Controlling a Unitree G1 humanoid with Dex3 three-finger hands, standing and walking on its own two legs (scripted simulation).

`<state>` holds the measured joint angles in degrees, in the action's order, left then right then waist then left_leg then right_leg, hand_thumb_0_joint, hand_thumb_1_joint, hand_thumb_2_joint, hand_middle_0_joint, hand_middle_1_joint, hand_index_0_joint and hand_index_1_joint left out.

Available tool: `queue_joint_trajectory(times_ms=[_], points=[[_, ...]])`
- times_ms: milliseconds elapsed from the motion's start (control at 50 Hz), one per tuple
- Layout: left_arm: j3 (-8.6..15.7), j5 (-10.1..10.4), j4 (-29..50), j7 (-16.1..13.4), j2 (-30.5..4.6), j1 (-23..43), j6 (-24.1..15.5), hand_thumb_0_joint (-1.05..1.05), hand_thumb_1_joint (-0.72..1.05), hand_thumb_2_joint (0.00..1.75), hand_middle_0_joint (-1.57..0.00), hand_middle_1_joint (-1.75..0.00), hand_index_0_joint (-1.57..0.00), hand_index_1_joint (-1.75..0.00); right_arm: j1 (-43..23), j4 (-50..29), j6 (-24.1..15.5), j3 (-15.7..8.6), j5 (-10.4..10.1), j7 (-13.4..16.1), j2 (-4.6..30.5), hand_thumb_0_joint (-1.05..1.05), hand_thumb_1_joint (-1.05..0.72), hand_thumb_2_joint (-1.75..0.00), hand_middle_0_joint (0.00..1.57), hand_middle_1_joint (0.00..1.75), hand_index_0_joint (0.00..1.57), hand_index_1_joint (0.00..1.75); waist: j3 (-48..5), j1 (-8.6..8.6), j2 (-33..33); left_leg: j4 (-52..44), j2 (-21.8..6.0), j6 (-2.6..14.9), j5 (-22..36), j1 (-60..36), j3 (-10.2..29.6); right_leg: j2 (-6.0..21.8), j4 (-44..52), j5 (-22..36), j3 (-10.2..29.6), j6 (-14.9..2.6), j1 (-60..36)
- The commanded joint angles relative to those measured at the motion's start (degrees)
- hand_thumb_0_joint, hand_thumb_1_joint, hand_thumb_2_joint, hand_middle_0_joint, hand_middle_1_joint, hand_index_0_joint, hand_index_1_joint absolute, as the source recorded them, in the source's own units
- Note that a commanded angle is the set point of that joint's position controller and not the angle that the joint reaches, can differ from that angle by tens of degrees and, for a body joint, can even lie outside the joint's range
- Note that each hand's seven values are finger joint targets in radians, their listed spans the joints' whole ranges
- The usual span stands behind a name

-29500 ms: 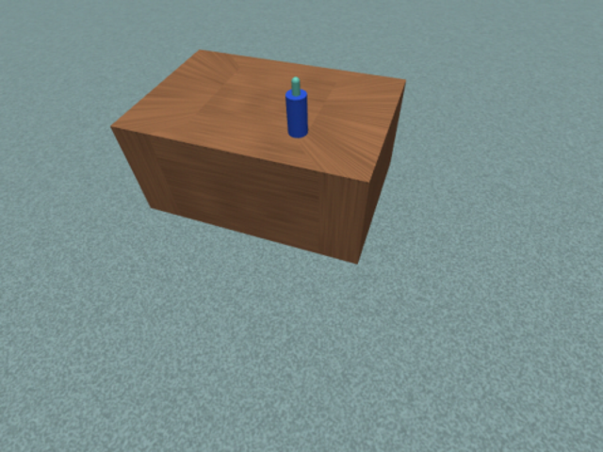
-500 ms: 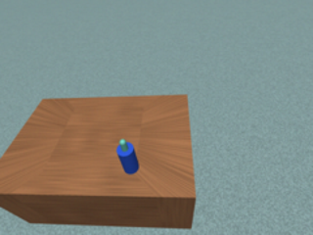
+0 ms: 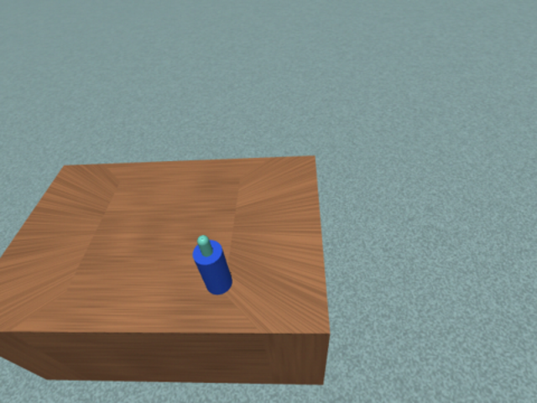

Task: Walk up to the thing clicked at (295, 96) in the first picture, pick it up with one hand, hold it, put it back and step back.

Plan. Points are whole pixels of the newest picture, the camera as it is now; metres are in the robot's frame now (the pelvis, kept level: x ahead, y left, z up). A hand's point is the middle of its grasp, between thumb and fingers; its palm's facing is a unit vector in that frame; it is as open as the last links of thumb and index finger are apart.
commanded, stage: home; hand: left
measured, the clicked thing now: (211, 262) +0.50 +0.19 -0.23
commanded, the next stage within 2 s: stand in 0.14 s
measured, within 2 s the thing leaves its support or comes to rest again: neither
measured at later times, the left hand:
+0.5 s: hand out of the picture +0.09 +0.25 -0.15, palm faces -0.01 -0.93 -0.37, open 14.5 cm
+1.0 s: hand out of the picture +0.09 +0.24 -0.15, palm faces -0.02 -0.93 -0.37, open 7.4 cm
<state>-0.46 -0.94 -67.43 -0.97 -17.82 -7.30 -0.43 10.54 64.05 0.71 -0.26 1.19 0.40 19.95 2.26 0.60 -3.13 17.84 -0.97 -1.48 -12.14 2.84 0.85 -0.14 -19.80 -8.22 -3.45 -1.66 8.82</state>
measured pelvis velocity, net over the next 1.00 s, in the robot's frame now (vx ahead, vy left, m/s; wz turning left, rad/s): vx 0.01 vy -0.01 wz -0.02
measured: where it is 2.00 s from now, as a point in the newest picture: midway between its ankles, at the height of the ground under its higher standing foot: outside the picture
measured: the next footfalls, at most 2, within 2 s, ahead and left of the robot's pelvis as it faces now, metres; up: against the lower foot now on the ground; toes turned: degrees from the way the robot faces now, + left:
none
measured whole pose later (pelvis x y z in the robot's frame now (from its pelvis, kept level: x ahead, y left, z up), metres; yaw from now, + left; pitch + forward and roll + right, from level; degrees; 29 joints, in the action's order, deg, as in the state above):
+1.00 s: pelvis +0.01 -0.01 +0.00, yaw -1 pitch -3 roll +0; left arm 0.1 -0.3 -66.6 -0.3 -18.3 -5.4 -0.6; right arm 8.8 64.1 0.0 0.0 1.1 0.3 20.3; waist 2.5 0.1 -2.4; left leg 16.1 -2.0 -2.2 -12.7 0.9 0.0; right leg -1.2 -19.6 -9.1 -2.7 -2.3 8.0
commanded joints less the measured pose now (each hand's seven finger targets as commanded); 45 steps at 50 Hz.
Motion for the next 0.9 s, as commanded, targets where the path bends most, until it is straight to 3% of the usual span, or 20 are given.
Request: queue_joint_trajectory(times_ms=[0,80,180,220,240,280,340,440,540,600,680,880], points=[[2.3,-0.1,2.9,-0.8,-13.3,2.1,-1.1,0.00,-0.61,0.00,-0.04,-0.04,-0.04,-0.04,-1.3,-2.8,-1.5,-1.7,-0.3,0.9,10.3,0.00,-0.90,-0.90,0.20,0.30,0.20,0.30,-2.2,-0.11,3.9,-3.4,-5.1,2.19,4.5,4.5,4.8,7.2,4.0,2.5,8.3,0.26,-4.2],[2.4,0.1,3.1,-0.7,-13.0,3.3,-0.9,0.00,-0.61,0.00,-0.04,-0.04,-0.04,-0.04,-1.7,-2.8,-1.5,-1.6,-0.2,1.0,10.7,0.00,-0.90,-0.90,0.20,0.30,0.20,0.30,-1.8,-0.24,2.4,-3.8,-5.5,2.10,4.5,4.8,4.7,7.2,3.5,2.9,8.1,0.06,-4.2],[2.4,0.2,3.1,-0.6,-12.8,3.2,-1.1,0.00,-0.61,0.00,-0.04,-0.03,-0.04,-0.03,-2.0,-2.7,-1.8,-1.8,-0.4,1.1,11.2,0.00,-0.90,-0.90,0.20,0.30,0.20,0.30,-3.5,-0.23,2.8,-3.5,-5.8,1.90,8.0,2.9,4.2,7.4,2.4,9.6,8.0,-0.13,-5.5],[2.5,0.2,2.9,-0.6,-12.9,3.4,-1.0,0.00,-0.61,0.00,-0.04,-0.04,-0.04,-0.04,-2.2,-2.6,-1.8,-1.7,-0.3,1.1,10.8,0.00,-0.90,-0.90,0.20,0.30,0.20,0.30,-2.9,-0.37,3.2,-3.9,-5.8,1.84,7.2,3.0,4.2,7.2,2.6,8.7,7.9,0.07,-5.2],[2.5,0.2,3.0,-0.6,-12.9,3.5,-1.1,0.00,-0.53,0.08,-0.12,-0.12,-0.12,-0.12,-2.4,-2.7,-1.8,-1.8,-0.4,1.1,11.1,0.00,-0.90,-0.90,0.20,0.30,0.20,0.30,-3.9,-0.37,3.1,-3.6,-5.9,1.79,8.1,2.1,4.2,7.3,2.6,10.2,8.0,0.06,-5.5],[2.6,0.2,3.0,-0.6,-13.2,3.9,-1.0,0.00,-0.37,0.24,-0.20,-0.28,-0.20,-0.28,-2.1,-2.5,-1.6,-1.6,-0.3,1.0,10.8,0.00,-0.90,-0.90,0.20,0.30,0.20,0.30,-1.3,-0.36,4.2,-4.2,-5.6,1.79,4.8,4.4,4.1,7.2,3.6,6.2,8.2,0.40,-4.9],[2.8,0.3,3.2,-0.5,-13.6,4.1,-0.9,0.00,-0.13,0.48,-0.20,-0.30,-0.20,-0.30,-2.1,-2.6,-1.5,-1.7,-0.2,1.0,10.8,0.00,-0.90,-0.90,0.20,0.30,0.20,0.30,-1.1,-0.48,3.9,-4.0,-5.6,1.89,3.7,3.9,4.0,7.2,4.3,2.5,8.8,0.26,-3.7],[2.8,0.2,3.6,-0.4,-13.3,4.0,-1.2,0.00,0.27,0.88,-0.20,-0.30,-0.20,-0.30,-2.6,-2.9,-1.9,-1.7,-0.3,0.9,10.8,0.00,-0.90,-0.90,0.20,0.30,0.20,0.30,-2.9,-0.32,2.8,-4.0,-5.8,1.81,5.9,3.4,3.9,7.1,3.4,7.3,8.2,0.10,-5.1],[2.9,0.4,3.9,-0.4,-13.6,4.7,-1.2,0.00,0.67,0.90,-0.20,-0.30,-0.20,-0.30,-2.6,-2.9,-1.9,-1.7,-0.2,1.0,11.1,0.00,-0.90,-0.90,0.20,0.30,0.20,0.30,-3.6,-0.65,3.1,-3.8,-6.1,1.79,7.0,2.8,3.6,7.4,2.8,9.4,8.5,-0.05,-5.3],[2.8,0.4,3.8,-0.3,-13.2,4.6,-1.1,0.00,0.90,0.90,-0.20,-0.30,-0.20,-0.30,-2.9,-2.9,-1.8,-1.7,-0.3,1.0,11.1,0.00,-0.90,-0.90,0.20,0.30,0.20,0.30,-3.0,-0.46,3.2,-4.0,-6.1,1.81,6.0,3.1,3.9,7.3,3.1,7.5,8.5,0.10,-5.1],[2.8,0.5,4.0,-0.3,-13.3,4.6,-1.1,0.00,0.90,0.90,-0.20,-0.30,-0.20,-0.30,-2.5,-2.7,-2.0,-1.6,-0.2,0.9,11.2,0.00,-0.90,-0.90,0.20,0.30,0.20,0.30,-3.5,-0.49,2.7,-4.3,-6.3,1.49,7.9,2.7,3.6,7.3,2.5,9.7,8.3,-0.22,-5.6],[2.9,0.6,4.0,-0.2,-13.5,4.4,-1.3,0.00,0.90,0.90,-0.20,-0.30,-0.20,-0.30,-2.9,-2.7,-2.1,-1.7,-0.2,0.8,11.5,0.00,-0.90,-0.90,0.20,0.30,0.20,0.30,-3.0,-0.50,2.9,-4.3,-6.4,1.80,5.9,2.3,3.2,7.3,3.1,9.4,9.0,-0.21,-5.1]])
